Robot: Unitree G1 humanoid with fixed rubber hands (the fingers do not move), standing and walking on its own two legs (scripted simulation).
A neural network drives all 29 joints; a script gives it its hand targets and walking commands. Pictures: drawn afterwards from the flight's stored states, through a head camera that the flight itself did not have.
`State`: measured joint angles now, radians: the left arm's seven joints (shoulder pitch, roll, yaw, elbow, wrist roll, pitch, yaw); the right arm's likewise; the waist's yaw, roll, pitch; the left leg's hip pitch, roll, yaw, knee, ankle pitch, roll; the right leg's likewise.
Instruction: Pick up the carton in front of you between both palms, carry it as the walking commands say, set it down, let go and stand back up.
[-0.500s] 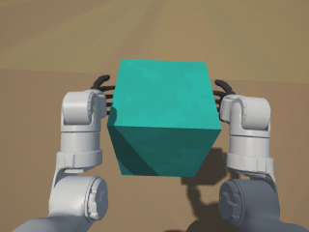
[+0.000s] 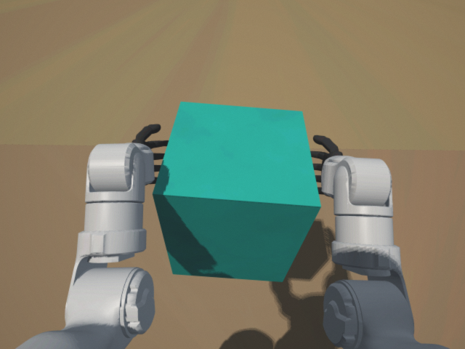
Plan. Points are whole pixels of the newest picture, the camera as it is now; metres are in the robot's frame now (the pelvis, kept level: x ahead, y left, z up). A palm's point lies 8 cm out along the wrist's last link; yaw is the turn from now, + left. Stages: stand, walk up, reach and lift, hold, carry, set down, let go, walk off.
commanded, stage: carry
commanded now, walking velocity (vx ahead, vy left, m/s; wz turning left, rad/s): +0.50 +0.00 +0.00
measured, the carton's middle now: (234, 196) +0.37 -0.02 +0.07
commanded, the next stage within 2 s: none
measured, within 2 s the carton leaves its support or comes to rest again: neither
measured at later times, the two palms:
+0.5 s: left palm (158, 61) +0.64 +0.14 +0.19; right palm (292, 54) +0.68 -0.16 +0.19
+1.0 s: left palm out of the picture +0.98 +0.11 +0.23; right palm out of the picture +0.95 -0.18 +0.23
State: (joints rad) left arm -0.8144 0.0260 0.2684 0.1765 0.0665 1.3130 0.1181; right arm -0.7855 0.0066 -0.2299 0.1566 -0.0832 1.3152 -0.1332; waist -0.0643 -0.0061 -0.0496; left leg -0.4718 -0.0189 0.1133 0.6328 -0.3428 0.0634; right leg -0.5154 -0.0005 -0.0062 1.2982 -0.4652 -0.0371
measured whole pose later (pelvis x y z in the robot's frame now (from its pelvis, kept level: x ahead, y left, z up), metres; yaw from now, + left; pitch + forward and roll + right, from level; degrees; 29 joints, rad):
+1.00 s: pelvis +0.59 -0.01 +0.07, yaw +0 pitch +5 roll +0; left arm -0.82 -0.01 0.29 0.01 0.09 1.35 0.12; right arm -0.82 -0.01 -0.25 0.07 -0.03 1.32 -0.16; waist -0.09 0.00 -0.03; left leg -0.25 0.00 0.09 0.48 -0.43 0.04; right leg -0.74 -0.04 -0.05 0.93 -0.36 -0.03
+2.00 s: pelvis +1.20 -0.04 +0.12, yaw +1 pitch +4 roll -1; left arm -0.80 -0.02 0.23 0.16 0.09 1.31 0.12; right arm -0.81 -0.04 -0.26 0.18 -0.05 1.33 -0.12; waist 0.04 0.02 -0.05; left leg -0.42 0.00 0.01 1.18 -0.47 0.02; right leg -0.50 0.01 -0.13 0.65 -0.21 -0.08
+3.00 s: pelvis +1.81 -0.03 +0.15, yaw +2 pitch +4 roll +1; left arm -0.15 -0.13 0.10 -0.27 0.12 1.18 0.09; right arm -0.15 0.13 -0.10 -0.28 -0.14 1.20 -0.09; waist 0.03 0.01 -0.10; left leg -0.51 0.05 0.10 0.70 -0.31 -0.02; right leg -0.21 -0.03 -0.19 0.35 -0.20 -0.05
